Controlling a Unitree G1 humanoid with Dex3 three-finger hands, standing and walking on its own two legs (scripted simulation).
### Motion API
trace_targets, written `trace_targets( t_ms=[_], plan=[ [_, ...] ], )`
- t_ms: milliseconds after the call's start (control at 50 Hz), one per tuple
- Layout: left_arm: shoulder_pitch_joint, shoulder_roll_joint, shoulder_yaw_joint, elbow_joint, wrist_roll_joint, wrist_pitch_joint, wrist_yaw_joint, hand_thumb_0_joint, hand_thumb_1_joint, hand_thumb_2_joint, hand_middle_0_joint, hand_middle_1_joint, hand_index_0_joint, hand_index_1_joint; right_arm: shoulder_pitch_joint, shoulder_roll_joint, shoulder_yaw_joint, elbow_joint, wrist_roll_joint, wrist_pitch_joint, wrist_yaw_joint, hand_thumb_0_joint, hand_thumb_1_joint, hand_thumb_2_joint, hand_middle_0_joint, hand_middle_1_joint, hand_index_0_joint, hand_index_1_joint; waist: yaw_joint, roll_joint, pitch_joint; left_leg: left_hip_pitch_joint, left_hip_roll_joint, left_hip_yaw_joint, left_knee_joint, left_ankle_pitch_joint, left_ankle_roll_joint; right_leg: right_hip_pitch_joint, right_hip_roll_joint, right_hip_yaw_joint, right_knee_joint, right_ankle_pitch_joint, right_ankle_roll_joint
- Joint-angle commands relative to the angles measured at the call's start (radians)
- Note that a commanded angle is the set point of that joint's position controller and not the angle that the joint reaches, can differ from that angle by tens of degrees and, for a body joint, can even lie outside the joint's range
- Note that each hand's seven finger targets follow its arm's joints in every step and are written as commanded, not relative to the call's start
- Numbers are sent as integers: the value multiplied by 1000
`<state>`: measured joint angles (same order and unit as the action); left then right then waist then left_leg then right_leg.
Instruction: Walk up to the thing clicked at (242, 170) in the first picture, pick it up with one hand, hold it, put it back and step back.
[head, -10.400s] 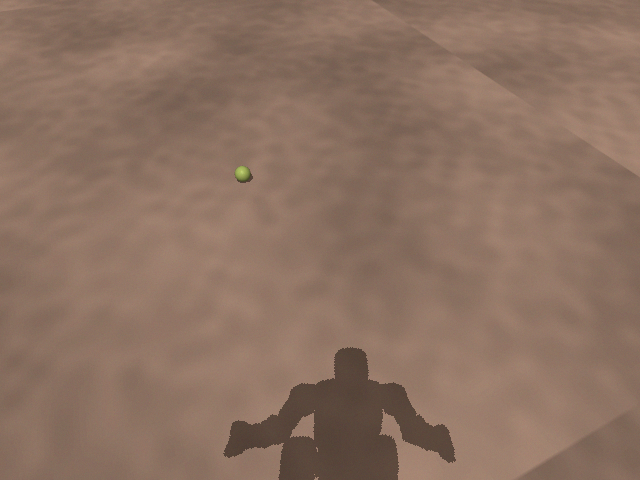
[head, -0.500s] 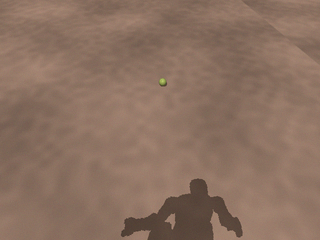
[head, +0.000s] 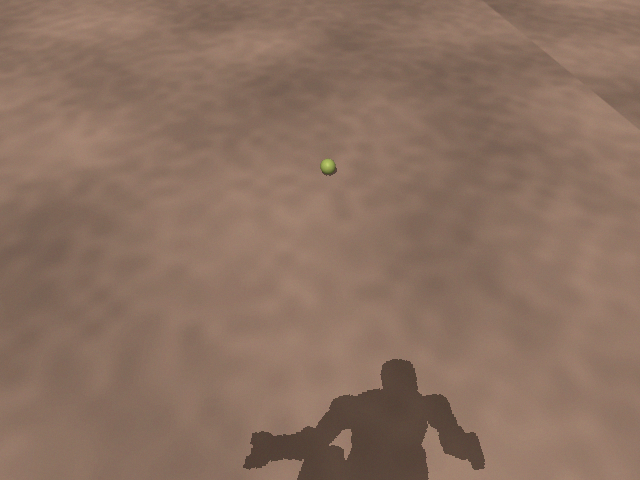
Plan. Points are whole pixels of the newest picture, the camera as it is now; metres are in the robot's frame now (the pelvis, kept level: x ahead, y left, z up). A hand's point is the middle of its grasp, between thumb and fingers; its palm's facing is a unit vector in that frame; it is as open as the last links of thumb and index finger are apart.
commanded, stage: stand
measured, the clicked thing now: (327, 166) +1.61 -0.05 -0.74
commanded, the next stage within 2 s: none
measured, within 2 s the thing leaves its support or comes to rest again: neither
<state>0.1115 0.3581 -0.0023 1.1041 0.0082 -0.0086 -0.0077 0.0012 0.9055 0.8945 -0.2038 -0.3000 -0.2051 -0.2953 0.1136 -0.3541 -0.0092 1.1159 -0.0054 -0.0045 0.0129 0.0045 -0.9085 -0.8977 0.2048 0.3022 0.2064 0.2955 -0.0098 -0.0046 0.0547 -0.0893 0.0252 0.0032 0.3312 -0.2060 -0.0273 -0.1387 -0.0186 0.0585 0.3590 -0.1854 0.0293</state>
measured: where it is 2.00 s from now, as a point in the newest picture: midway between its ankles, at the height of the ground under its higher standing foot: outside the picture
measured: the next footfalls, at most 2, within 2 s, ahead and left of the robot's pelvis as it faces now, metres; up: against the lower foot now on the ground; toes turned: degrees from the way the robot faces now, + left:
none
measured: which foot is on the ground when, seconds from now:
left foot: down 0.00-1.00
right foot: down 0.00-1.00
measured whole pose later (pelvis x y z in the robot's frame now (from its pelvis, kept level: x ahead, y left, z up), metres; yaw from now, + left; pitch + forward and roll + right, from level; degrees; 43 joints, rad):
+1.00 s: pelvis +0.00 +0.00 +0.00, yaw +0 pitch -3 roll +0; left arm 0.13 0.36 0.00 1.10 0.01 -0.01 -0.01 0.00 0.91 0.89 -0.20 -0.30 -0.21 -0.30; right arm 0.13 -0.35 -0.01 1.12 -0.01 0.00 0.01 0.00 -0.91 -0.90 0.20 0.30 0.21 0.30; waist -0.01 -0.01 0.05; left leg -0.09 0.03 0.00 0.33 -0.20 -0.03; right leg -0.13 -0.01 0.06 0.36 -0.18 0.03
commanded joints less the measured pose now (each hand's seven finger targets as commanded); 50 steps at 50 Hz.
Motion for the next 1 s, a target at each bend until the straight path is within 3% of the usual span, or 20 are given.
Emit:
trace_targets(
  t_ms=[0,100,260,600,660,760,980],
  plan=[
    [-22,210,39,-53,2,-21,17,0,900,900,-200,-300,-200,-300,-33,-217,-44,-59,-1,-19,-18,0,-900,-900,200,300,200,300,6,8,-88,28,106,-63,-42,171,42,17,-97,59,-41,214,-46],
    [-31,213,39,-54,1,-20,19,0,900,900,-200,-300,-200,-300,-32,-213,-43,-60,-3,-16,-18,0,-900,-900,200,300,200,300,4,6,-58,2,102,-66,-55,113,42,12,-95,57,-54,163,-45],
    [-17,214,41,-52,2,-22,18,0,900,900,-200,-300,-200,-300,-32,-214,-46,-63,-1,-16,-16,0,-900,-900,200,300,200,300,4,9,-80,24,103,-67,-46,139,44,14,-94,56,-47,184,-49],
    [-18,217,42,-54,2,-20,18,0,900,900,-200,-300,-200,-300,-24,-210,-43,-60,-3,-14,-15,0,-900,-900,200,300,200,300,5,9,-52,0,99,-70,-55,92,40,-4,-91,60,-61,125,-50],
    [-17,219,42,-55,3,-23,18,0,900,900,-200,-300,-200,-300,-25,-213,-46,-59,-3,-14,-16,0,-900,-900,200,300,200,300,5,3,-77,19,104,-70,-45,125,42,11,-96,61,-55,168,-50],
    [-16,217,41,-52,0,-19,18,0,900,900,-200,-300,-200,-300,-24,-213,-45,-56,-2,-15,-15,0,-900,-900,200,300,200,300,6,6,-57,10,102,-71,-55,106,40,2,-90,61,-58,139,-51],
    [-19,215,42,-60,2,-21,18,0,900,900,-200,-300,-200,-300,-19,-214,-46,-60,-3,-17,-17,0,-900,-900,200,300,200,300,4,10,-70,7,102,-65,-51,124,43,15,-96,63,-51,180,-50]
  ],
)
